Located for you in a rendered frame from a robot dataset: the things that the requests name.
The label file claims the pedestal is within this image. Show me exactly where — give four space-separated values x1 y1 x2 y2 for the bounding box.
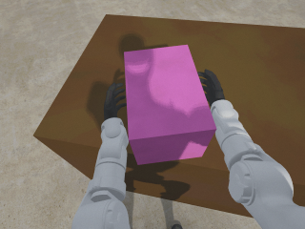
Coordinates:
33 14 305 218

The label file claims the right robot hand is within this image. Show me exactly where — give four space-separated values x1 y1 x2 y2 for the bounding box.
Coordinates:
197 69 225 107

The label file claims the robot right forearm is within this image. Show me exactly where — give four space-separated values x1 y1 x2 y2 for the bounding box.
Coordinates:
210 99 294 196

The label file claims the robot left forearm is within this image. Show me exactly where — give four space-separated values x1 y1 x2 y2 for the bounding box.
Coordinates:
71 117 129 229

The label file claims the left robot hand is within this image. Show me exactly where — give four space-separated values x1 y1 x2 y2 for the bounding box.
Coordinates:
104 83 127 121

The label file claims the carton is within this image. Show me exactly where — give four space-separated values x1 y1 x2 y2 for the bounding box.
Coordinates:
124 45 216 165

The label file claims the robot right upper arm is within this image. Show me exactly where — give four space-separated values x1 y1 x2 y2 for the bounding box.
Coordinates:
228 160 305 229

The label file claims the robot left upper arm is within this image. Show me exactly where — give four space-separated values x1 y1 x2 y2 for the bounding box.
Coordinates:
71 198 131 229

